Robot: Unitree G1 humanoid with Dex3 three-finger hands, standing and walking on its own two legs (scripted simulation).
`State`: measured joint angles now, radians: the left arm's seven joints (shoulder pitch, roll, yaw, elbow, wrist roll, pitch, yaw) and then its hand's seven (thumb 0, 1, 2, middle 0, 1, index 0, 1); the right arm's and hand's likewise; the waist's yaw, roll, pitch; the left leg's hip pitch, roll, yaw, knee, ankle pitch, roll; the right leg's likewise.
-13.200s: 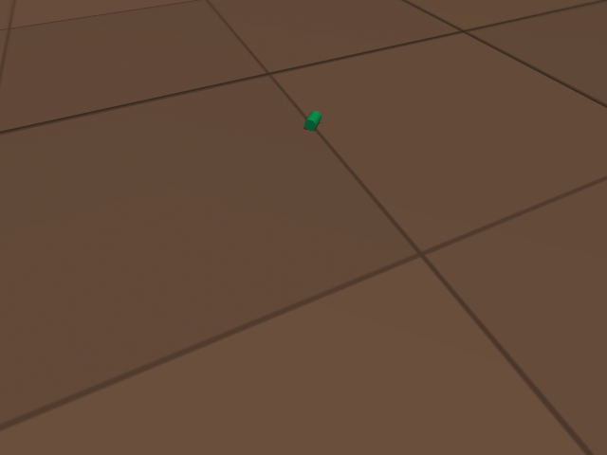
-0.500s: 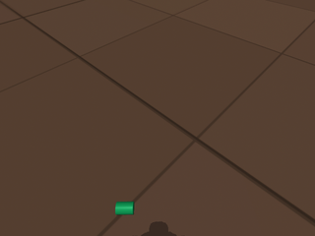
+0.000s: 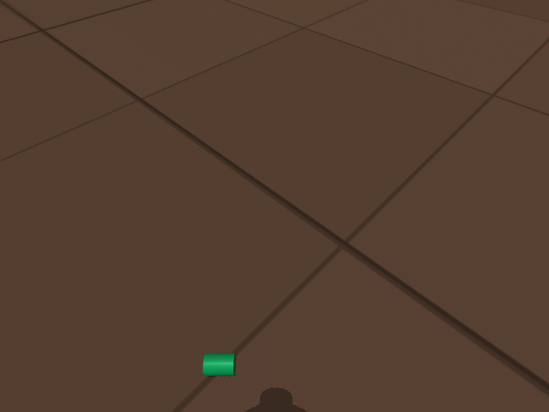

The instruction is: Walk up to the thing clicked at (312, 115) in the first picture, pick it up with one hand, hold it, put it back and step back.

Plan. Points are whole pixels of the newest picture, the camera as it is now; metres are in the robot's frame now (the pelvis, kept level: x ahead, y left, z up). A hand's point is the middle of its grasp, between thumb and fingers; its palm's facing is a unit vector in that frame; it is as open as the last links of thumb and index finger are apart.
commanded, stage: stand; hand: left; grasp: from above
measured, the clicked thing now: (219, 364) +0.39 +0.21 -0.75
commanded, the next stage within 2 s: rise first in 0.84 s
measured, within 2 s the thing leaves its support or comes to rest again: neither
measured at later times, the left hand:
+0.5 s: hand out of the picture +0.06 +0.26 -0.16, palm faces -0.04 -0.94 -0.34, open 7.4 cm
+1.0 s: hand out of the picture +0.07 +0.26 -0.16, palm faces +0.00 -0.94 -0.34, open 7.4 cm
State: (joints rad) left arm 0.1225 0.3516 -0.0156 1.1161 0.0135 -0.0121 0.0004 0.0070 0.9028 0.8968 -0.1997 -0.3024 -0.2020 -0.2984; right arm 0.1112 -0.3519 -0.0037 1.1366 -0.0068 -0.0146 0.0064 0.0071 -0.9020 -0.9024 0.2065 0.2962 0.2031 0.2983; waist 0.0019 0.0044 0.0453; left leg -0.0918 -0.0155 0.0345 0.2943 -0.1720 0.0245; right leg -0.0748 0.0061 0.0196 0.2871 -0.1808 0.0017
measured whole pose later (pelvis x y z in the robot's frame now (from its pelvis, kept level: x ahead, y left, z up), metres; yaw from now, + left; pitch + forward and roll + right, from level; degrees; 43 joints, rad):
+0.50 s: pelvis +0.00 +0.01 +0.00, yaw +0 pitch -2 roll +0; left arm 0.13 0.35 -0.02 1.11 0.02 -0.01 0.00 0.01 0.90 0.90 -0.20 -0.30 -0.20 -0.30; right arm 0.12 -0.35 -0.01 1.13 -0.01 -0.01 0.01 0.01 -0.90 -0.90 0.21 0.30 0.20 0.30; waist 0.00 0.00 0.05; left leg -0.09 -0.03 0.03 0.30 -0.17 0.03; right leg -0.07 -0.01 0.02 0.29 -0.18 0.01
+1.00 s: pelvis +0.00 +0.01 +0.00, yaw +1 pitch +0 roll +0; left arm 0.14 0.35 0.00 1.06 -0.01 -0.02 0.01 0.01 0.89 0.90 -0.20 -0.32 -0.20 -0.32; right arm 0.15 -0.35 0.01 1.05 0.03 -0.02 -0.01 0.01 -0.91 -0.90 0.21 0.30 0.20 0.30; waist 0.00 0.00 0.04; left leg -0.16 -0.04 0.02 0.35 -0.19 0.04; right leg -0.14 -0.01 0.01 0.34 -0.20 0.02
